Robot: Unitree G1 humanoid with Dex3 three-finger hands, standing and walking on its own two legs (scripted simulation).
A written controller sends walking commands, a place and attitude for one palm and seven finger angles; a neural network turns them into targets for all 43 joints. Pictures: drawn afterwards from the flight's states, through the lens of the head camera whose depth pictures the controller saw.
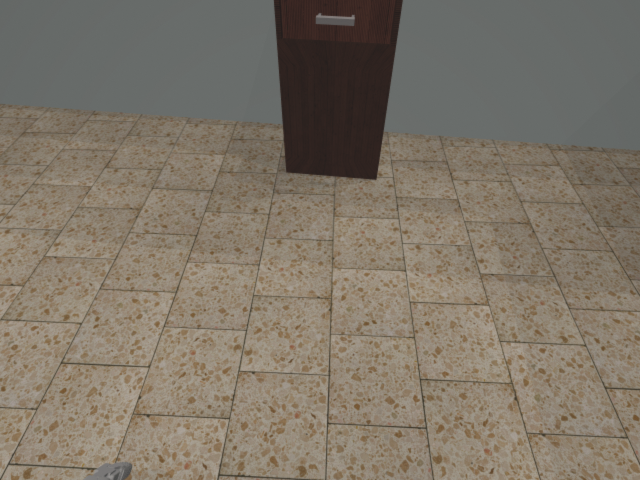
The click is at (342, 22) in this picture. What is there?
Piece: drawer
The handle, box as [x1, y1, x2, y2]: [316, 13, 354, 25]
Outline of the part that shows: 316,15 316,23 353,25 354,23 354,15 352,15 351,17 322,16 321,13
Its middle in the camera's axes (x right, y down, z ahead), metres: +0.05 -0.80 +1.40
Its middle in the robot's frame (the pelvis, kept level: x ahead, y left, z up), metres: +1.59 +0.02 -0.02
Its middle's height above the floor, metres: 0.75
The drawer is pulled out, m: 0.00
